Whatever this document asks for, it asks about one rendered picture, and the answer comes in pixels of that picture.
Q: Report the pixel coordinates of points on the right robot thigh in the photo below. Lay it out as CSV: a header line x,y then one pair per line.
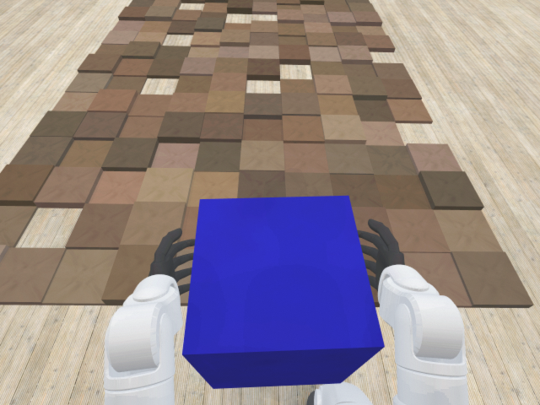
x,y
340,394

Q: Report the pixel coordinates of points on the robot right forearm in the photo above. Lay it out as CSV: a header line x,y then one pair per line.
x,y
430,350

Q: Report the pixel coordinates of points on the left robot hand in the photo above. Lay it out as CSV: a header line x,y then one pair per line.
x,y
164,263

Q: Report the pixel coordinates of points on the robot left forearm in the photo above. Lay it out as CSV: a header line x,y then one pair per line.
x,y
139,363

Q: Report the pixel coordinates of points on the carton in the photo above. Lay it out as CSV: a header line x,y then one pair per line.
x,y
279,293

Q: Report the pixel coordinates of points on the right robot hand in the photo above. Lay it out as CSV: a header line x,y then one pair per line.
x,y
387,255

